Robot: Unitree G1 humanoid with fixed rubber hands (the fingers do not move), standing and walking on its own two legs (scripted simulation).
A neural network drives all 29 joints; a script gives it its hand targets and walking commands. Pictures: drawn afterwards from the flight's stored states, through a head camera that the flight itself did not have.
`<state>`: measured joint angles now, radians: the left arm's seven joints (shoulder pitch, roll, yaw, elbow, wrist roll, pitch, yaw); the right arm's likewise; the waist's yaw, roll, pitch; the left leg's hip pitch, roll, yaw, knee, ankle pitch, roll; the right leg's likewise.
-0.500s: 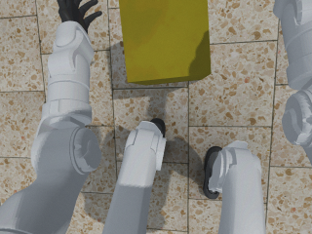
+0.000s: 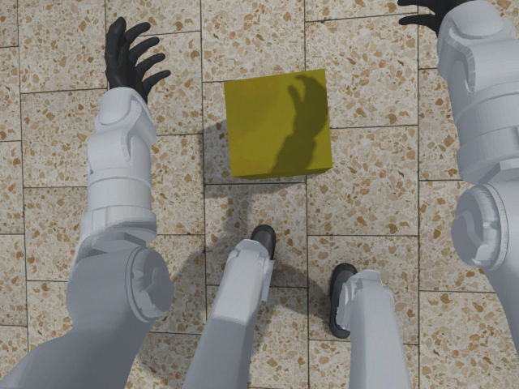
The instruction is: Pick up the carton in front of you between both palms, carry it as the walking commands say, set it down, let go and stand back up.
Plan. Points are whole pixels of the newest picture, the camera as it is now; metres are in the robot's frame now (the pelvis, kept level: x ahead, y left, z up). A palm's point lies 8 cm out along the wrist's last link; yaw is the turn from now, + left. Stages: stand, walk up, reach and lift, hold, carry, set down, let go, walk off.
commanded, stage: let go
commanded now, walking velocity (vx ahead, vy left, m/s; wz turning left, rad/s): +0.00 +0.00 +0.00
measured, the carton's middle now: (280, 134) +0.50 +0.12 -0.48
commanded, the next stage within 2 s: stand in 1.52 s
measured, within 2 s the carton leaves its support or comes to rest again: neither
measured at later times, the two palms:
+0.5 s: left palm (58, 172) +0.35 +0.28 +0.02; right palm out of the picture +0.43 -0.13 +0.01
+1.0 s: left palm (13, 315) +0.25 +0.23 +0.10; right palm out of the picture +0.31 -0.22 +0.09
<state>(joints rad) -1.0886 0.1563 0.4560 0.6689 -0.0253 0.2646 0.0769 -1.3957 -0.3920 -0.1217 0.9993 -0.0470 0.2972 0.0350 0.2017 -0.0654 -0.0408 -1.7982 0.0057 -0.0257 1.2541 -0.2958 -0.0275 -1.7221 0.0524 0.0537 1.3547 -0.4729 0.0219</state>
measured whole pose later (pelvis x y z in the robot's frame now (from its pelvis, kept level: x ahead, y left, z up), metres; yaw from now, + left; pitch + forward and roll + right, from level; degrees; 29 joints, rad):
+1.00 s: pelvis +0.10 -0.01 +0.17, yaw +2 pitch +4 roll +1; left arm 0.22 0.22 0.02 0.40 -0.02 0.04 -0.08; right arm 0.11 -0.17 -0.08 0.51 -0.04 0.02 0.00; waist 0.05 0.00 0.06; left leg -0.33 -0.01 -0.04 0.46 -0.20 -0.02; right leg -0.23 0.01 0.04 0.48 -0.33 0.00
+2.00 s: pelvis +0.11 +0.02 +0.17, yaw +0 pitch +0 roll +0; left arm 0.21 0.36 0.02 0.72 0.04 0.01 0.02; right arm 0.16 -0.32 -0.05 0.79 -0.04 0.01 -0.01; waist -0.01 -0.06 0.02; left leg -0.25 -0.01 0.01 0.55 -0.29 0.02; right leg -0.13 -0.01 0.08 0.49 -0.36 0.03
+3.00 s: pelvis +0.09 +0.02 +0.18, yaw +1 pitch -2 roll +0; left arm 0.18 0.39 0.01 0.94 0.03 -0.01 0.02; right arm 0.11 -0.37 -0.02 1.02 -0.02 0.00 0.00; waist -0.01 -0.03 0.03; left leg -0.19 -0.01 -0.01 0.42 -0.19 0.01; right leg -0.06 -0.01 0.07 0.36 -0.27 0.03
